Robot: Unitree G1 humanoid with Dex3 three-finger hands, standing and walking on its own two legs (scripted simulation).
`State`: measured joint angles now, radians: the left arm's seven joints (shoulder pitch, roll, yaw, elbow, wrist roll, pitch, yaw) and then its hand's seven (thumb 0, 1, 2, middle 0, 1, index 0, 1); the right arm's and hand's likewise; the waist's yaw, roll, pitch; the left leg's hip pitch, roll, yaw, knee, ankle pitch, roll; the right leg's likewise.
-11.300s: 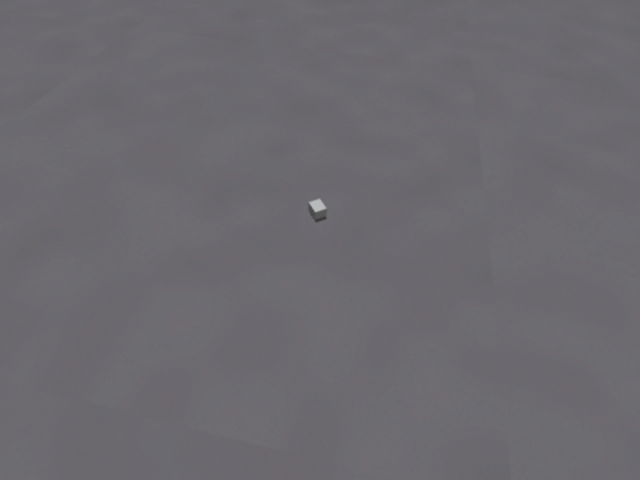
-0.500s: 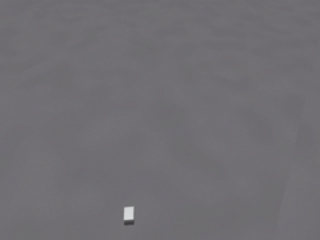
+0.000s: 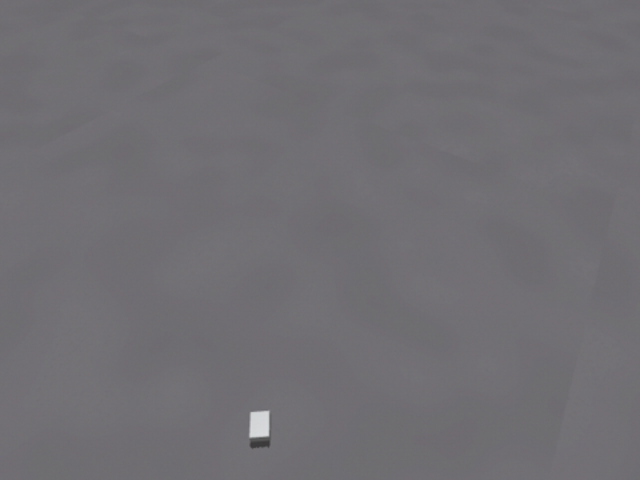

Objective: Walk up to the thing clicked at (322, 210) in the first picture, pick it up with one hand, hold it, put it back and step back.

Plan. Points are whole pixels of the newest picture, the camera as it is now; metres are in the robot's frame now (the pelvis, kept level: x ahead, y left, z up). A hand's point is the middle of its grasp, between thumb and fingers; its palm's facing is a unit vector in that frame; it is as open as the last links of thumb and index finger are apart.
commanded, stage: stand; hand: left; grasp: from above
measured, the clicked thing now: (260, 426) +0.38 +0.16 -0.76
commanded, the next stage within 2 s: rise first in 0.36 s
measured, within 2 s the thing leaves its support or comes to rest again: neither
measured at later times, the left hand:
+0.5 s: hand out of the picture +0.07 +0.25 -0.16, palm faces -0.01 -0.94 -0.34, open 7.4 cm
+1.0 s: hand out of the picture +0.12 +0.25 -0.22, palm faces -0.12 -0.90 -0.42, open 13.4 cm
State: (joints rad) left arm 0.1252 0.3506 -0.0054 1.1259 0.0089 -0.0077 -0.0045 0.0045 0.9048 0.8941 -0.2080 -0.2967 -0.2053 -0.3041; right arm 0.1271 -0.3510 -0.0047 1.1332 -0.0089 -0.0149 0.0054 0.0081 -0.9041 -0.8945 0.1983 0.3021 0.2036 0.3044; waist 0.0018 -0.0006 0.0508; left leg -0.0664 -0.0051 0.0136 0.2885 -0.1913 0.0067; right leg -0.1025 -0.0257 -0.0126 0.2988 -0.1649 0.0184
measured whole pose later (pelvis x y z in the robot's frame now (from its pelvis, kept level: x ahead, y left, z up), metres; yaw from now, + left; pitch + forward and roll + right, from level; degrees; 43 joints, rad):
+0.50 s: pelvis +0.00 +0.00 +0.00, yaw +0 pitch -1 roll +0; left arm 0.13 0.35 0.00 1.10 0.00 -0.01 0.00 0.01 0.90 0.90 -0.20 -0.31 -0.20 -0.31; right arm 0.13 -0.35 0.00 1.10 0.01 -0.01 0.00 0.01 -0.90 -0.90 0.20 0.30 0.20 0.30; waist 0.00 0.00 0.04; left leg -0.09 0.00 0.01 0.31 -0.20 0.00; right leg -0.12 -0.02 -0.02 0.31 -0.17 0.02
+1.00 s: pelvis -0.02 +0.00 -0.07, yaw +0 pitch +15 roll -1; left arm 0.15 0.31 0.13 0.69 0.21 0.14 0.00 0.00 -0.40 0.95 -0.13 -1.00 -0.12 -1.03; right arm 0.24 -0.25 -0.04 0.62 0.02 -0.09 -0.01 0.01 -0.90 -0.90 0.20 0.30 0.20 0.30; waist -0.02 0.00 -0.09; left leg -0.77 0.01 -0.01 1.01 -0.49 0.01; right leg -0.79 -0.02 -0.02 0.97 -0.44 0.01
